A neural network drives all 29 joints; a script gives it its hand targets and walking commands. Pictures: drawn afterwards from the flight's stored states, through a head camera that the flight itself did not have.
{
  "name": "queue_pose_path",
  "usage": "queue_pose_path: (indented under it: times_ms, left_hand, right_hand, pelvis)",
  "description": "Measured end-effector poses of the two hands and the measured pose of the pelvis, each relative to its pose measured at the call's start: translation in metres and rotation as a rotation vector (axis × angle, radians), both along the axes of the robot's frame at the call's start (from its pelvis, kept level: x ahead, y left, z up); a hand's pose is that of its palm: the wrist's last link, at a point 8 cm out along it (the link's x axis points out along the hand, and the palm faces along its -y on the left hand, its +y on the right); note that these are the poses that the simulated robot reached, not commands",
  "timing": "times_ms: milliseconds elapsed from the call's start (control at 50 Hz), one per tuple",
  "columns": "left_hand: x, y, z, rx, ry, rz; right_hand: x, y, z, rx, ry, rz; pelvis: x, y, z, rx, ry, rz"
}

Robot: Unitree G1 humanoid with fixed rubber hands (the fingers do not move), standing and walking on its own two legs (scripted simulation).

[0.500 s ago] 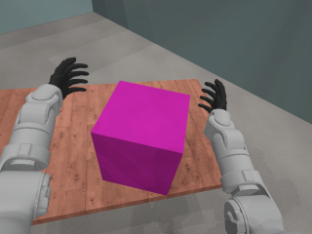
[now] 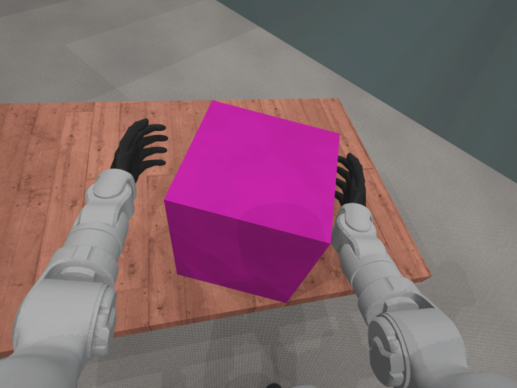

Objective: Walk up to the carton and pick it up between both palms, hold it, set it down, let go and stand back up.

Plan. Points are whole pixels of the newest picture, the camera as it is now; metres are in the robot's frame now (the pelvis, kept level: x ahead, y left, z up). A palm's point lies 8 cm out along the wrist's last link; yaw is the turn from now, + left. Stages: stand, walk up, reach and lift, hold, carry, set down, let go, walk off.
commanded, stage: reach and lift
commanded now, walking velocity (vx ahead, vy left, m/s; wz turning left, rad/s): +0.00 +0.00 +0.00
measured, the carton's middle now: (252, 209) +0.39 -0.03 +0.00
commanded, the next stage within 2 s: none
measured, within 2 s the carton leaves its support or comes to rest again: neither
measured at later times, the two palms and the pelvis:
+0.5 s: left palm (143, 168) +0.44 +0.14 +0.06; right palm (341, 210) +0.36 -0.18 +0.04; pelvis +0.00 +0.02 -0.01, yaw -1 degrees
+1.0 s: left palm (153, 175) +0.43 +0.13 +0.05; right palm (338, 208) +0.36 -0.17 +0.05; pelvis -0.01 +0.01 +0.00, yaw +0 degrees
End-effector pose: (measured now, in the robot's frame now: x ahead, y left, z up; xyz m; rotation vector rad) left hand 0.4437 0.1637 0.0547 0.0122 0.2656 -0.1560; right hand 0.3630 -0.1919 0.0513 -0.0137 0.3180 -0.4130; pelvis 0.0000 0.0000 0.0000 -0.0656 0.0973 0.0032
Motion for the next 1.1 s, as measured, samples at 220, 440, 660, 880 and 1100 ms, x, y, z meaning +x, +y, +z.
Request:
queue_pose_path:
  times_ms: [220,440,660,880,1100]
  left_hand:
    - [0.014,0.003,0.005,0.038,-0.017,0.017]
    - [0.003,-0.014,0.004,0.015,-0.025,-0.035]
    - [-0.014,-0.037,-0.005,0.06,-0.032,-0.083]
    - [-0.011,-0.037,-0.007,0.062,-0.048,-0.075]
    - [-0.01,-0.038,-0.008,0.067,-0.063,-0.069]
  right_hand:
    - [0.008,0.008,-0.01,0.056,-0.111,-0.055]
    - [-0.005,0.013,-0.016,0.057,-0.11,-0.037]
    - [-0.006,0.021,-0.004,0.007,-0.123,-0.005]
    - [-0.005,0.023,-0.003,-0.027,-0.112,-0.003]
    - [-0.007,0.023,-0.005,-0.031,-0.132,0.003]
  pelvis:
    - [0.009,0.019,-0.004,-0.024,0.1,-0.008]
    - [0.002,0.022,-0.005,-0.028,0.09,-0.01]
    - [-0.008,0.017,-0.006,-0.024,0.078,-0.008]
    - [-0.006,0.015,-0.005,-0.018,0.081,-0.007]
    - [-0.005,0.012,-0.004,-0.011,0.083,-0.005]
